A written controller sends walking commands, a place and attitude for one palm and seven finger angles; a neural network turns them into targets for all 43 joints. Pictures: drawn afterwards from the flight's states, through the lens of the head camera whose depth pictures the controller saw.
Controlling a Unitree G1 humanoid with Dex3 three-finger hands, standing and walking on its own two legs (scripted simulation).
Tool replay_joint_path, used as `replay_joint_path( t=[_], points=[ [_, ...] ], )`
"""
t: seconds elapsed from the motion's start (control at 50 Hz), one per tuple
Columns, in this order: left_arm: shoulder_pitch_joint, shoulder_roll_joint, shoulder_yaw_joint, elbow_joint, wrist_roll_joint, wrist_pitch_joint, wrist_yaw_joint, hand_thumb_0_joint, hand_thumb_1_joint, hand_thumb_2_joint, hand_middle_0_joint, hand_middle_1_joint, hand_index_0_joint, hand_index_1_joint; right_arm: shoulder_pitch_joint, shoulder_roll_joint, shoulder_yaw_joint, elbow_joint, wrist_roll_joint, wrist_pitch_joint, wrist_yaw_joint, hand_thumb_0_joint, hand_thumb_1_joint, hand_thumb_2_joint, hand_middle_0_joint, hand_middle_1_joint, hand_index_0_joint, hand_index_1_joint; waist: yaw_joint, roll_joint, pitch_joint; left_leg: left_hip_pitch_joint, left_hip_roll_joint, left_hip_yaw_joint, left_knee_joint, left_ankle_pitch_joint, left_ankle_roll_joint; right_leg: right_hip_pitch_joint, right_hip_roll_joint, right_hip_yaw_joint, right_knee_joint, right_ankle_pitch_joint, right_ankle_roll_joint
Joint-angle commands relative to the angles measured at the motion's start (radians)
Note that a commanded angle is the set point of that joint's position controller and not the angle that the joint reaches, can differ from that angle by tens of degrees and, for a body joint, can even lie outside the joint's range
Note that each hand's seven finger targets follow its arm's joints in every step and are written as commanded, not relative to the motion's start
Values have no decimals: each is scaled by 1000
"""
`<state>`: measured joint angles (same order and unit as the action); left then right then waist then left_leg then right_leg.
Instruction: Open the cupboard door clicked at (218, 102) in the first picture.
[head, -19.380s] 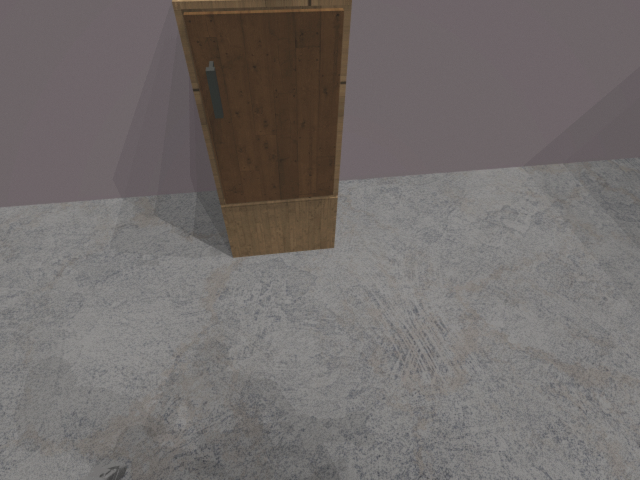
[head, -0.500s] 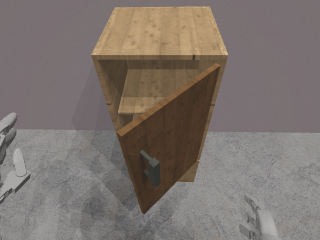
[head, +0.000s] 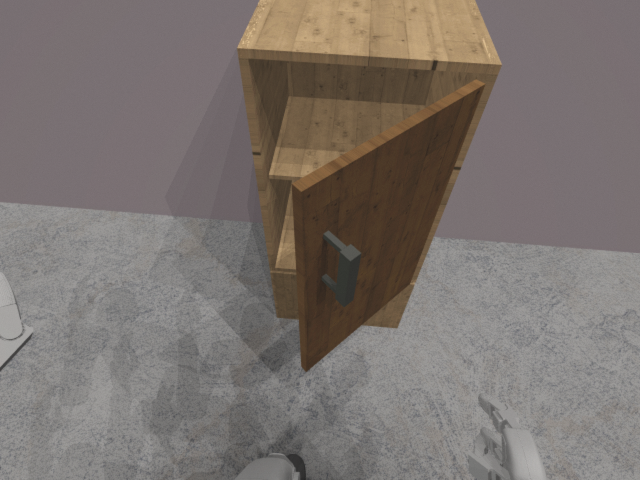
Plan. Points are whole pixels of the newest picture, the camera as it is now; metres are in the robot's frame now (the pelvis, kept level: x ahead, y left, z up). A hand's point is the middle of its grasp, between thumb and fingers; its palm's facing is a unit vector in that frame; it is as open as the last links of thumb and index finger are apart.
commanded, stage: step back with the hand held close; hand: left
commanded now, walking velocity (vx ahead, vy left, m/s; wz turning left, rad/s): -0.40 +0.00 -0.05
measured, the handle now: (337, 269) +0.41 +0.01 -0.01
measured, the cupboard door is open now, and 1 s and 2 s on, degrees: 46 46 46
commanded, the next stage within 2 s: stop stepping back and stand still in 0.32 s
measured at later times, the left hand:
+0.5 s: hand out of the picture +0.12 +0.25 +0.18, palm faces +0.32 -0.83 -0.46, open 7.4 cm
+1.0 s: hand out of the picture +0.07 +0.26 +0.18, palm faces +0.38 -0.81 -0.44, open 7.4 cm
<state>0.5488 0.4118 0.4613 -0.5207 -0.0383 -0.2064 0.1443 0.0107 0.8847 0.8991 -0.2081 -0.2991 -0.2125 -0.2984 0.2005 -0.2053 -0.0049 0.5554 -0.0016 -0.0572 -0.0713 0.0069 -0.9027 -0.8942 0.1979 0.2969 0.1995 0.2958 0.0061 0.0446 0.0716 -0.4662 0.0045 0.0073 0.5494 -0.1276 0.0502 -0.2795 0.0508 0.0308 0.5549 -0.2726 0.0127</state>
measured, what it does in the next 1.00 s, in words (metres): walks backwards: right foot, then left foot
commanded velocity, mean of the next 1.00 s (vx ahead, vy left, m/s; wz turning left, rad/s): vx -0.05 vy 0.01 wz -0.01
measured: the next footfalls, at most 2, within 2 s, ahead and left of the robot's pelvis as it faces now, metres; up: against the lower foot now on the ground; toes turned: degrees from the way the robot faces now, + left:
right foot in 0.48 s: -0.16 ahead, -0.07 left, +0.00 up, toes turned -7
left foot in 0.60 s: +0.02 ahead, +0.08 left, +0.00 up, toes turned -8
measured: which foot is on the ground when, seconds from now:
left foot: down 0.00-0.46, up 0.48-0.58, down 0.60-0.80, up 0.82-1.00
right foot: down 0.00-0.16, up 0.18-0.46, down 0.48-1.00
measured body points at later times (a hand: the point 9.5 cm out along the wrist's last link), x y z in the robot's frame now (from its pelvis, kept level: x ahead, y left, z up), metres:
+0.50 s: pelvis -0.11 +0.01 +0.00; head -0.08 +0.03 +0.44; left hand +0.09 +0.29 +0.20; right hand +0.06 -0.22 -0.08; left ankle +0.08 +0.09 -0.72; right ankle -0.23 -0.09 -0.73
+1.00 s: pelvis -0.15 +0.02 +0.01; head -0.17 +0.03 +0.46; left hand +0.04 +0.31 +0.20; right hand -0.07 -0.25 -0.09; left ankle -0.12 +0.15 -0.72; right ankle -0.20 -0.07 -0.73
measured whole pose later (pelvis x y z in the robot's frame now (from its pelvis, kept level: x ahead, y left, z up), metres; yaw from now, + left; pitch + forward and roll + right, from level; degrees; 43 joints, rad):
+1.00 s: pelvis -0.15 +0.02 +0.01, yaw -6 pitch +0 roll +0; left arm 0.54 0.40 0.41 -0.45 -0.02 -0.21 0.17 0.01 0.88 0.90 -0.21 -0.30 -0.22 -0.30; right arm 0.33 -0.24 -0.02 0.68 -0.02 -0.10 -0.09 0.01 -0.90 -0.89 0.20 0.30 0.20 0.30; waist 0.00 -0.01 -0.06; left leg -0.33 0.03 0.03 0.62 -0.31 0.02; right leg -0.18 0.02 -0.03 0.50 -0.33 -0.04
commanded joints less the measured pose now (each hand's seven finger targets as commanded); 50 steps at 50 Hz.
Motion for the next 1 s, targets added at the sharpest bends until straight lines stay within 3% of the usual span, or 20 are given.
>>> replay_joint_path(
  t=[0.0, 0.06, 0.12, 0.16, 0.18, 0.22, 0.3, 0.38, 0.46, 0.5, 0.58, 0.6, 0.64, 0.68, 0.74, 0.76, 0.8, 0.86, 0.94, 0.98],
  points=[
    [-7, 185, 99, -225, -21, -56, 32, 0, 900, 900, -200, -300, -200, -300, -60, -138, -71, -108, -3, -64, 3, 0, -900, -900, 200, 300, 200, 300, -19, -149, -166, 266, -11, -6, 154, -243, -65, -255, -187, 262, -325, -235, -124],
    [-102, 179, 59, -216, -2, -47, 50, 0, 900, 900, -200, -300, -200, -300, -72, -116, -58, -83, -9, -52, 3, 0, -900, -900, 200, 300, 200, 300, -38, -196, -125, 258, -10, -21, 180, -176, -63, -247, -249, 231, -268, 51, -130],
    [-159, 203, 81, -242, -1, -57, 47, 0, 900, 900, -200, -300, -200, -300, -110, -152, -52, -102, -7, -56, -22, 0, -900, -900, 200, 300, 200, 300, -16, 82, -83, 148, 135, -188, -215, -91, -3, -122, -19, 36, -48, 18, 3],
    [-98, 198, 135, -202, 6, -76, 38, 0, 900, 900, -200, -300, -200, -300, -115, -151, -64, -107, -14, -80, -17, 0, -900, -900, 200, 300, 200, 300, -12, 256, -186, -139, 326, -419, -495, -633, 88, 181, 81, 0, 380, -154, 12],
    [-94, 196, 145, -214, 1, -76, 36, 0, 900, 900, -200, -300, -200, -300, -101, -137, -71, -101, -23, -86, -10, 0, -900, -900, 200, 300, 200, 300, -12, 220, -186, -146, 344, -445, -493, -603, 113, 137, 76, 27, 513, -178, 3],
    [-71, 167, 106, -237, -7, -73, 36, 0, 900, 900, -200, -300, -200, -300, -112, -121, -71, -86, -25, -95, 11, 0, -900, -900, 200, 300, 200, 300, -4, 98, -196, -5, 299, -334, -394, -417, 104, 0, 52, 35, 540, -201, -11],
    [-23, 161, 73, -279, -28, -50, 44, 0, 900, 900, -200, -300, -200, -300, -121, -119, -62, -64, -19, -101, 32, 0, -900, -900, 200, 300, 200, 300, -5, 212, -239, 125, 224, -192, -425, -376, 33, 5, 58, -69, 353, -255, -25],
    [-12, 194, 89, -250, -54, -59, 31, 0, 900, 900, -200, -300, -200, -300, -85, -109, -48, -39, -35, -90, 35, 0, -900, -900, 200, 300, 200, 300, -3, 199, -281, 213, 195, -147, -399, -244, -63, 117, 40, -91, -123, -240, -68],
    [-47, 300, 164, -243, -49, -95, 34, 0, 900, 900, -200, -300, -200, -300, -103, -106, -30, -48, -34, -64, 28, 0, -900, -900, 200, 300, 200, 300, -7, -83, -214, 357, 10, 26, 215, -126, -97, -188, -307, 154, -395, 75, -155],
    [-58, 242, 115, -208, -45, -48, 24, 0, 900, 900, -200, -300, -200, -300, -112, -134, -48, -71, -8, -73, 20, 0, -900, -900, 200, 300, 200, 300, -7, -232, -194, 242, -24, -33, 338, -142, -81, -148, -269, 163, -283, 140, -169],
    [-102, 221, 103, -167, -36, -14, 28, 0, 900, 900, -200, -300, -200, -300, -72, -137, -25, -69, 8, -79, -13, 0, -900, -900, 200, 300, 200, 300, -33, 39, -141, 352, 42, -72, -85, 239, -13, 2, -81, -15, -35, 346, -8],
    [-123, 230, 100, -142, -33, -13, 28, 0, 900, 900, -200, -300, -200, -300, -65, -147, -32, -71, 14, -97, -15, 0, -900, -900, 200, 300, 200, 300, -27, 52, -151, 392, 101, -169, -119, 257, 13, -32, -36, -27, -1, 199, 14],
    [-101, 215, 83, -177, -35, -23, 27, 0, 900, 900, -200, -300, -200, -300, -67, -120, -25, -65, -5, -119, -11, 0, -900, -900, 200, 300, 200, 300, -20, 196, -185, 318, 198, -404, -362, -120, 33, -15, 9, -12, 128, -218, -1],
    [-59, 208, 95, -206, -19, -23, 35, 0, 900, 900, -200, -300, -200, -300, -83, -115, -28, -76, -14, -125, -4, 0, -900, -900, 200, 300, 200, 300, -2, 181, -130, 57, 179, -335, -492, -539, -4, 151, 24, -49, 108, -259, -33],
    [82, 184, 87, -215, -17, -18, 25, 0, 900, 900, -200, -300, -200, -300, -78, -110, -31, -99, -11, -109, 7, 0, -900, -900, 200, 300, 200, 300, 1, 164, -140, -74, 48, -106, -344, -460, -81, 315, 6, -85, -159, -190, -59],
    [113, 201, 104, -209, -15, -19, 22, 0, 900, 900, -200, -300, -200, -300, -71, -103, -35, -97, -14, -94, 12, 0, -900, -900, 200, 300, 200, 300, -6, 48, -145, -12, -8, -28, -138, -358, -89, 212, -83, 2, -267, -231, -90],
    [59, 236, 139, -248, -18, -23, 34, 0, 900, 900, -200, -300, -200, -300, -62, -131, -64, -76, -17, -67, 16, 0, -900, -900, 200, 300, 200, 300, -8, -251, -117, 24, -46, -23, 419, -236, -83, -104, -364, 419, -446, -522, -238],
    [-56, 196, 101, -110, 3, -41, 49, 0, 900, 900, -200, -300, -200, -300, -25, -113, -37, -51, -16, -75, 2, 0, -900, -900, 200, 300, 200, 300, -44, -105, -39, -52, 49, -33, 356, -223, -60, -65, -300, 246, -354, -318, -181],
    [-132, 169, 52, -56, 15, -47, 58, 0, 900, 900, -200, -300, -200, -300, -39, -116, -40, -38, -11, -112, -30, 0, -900, -900, 200, 300, 200, 300, -21, -94, -50, 216, 13, 62, -25, -179, -24, -45, -219, 133, -255, -220, -133],
    [-141, 164, 45, -123, 5, -53, 50, 0, 900, 900, -200, -300, -200, -300, -41, -145, -54, -54, -10, -120, -28, 0, -900, -900, 200, 300, 200, 300, -16, 26, -82, 321, 86, -57, -132, -104, 11, -36, -129, 64, -101, -48, -63]
  ],
)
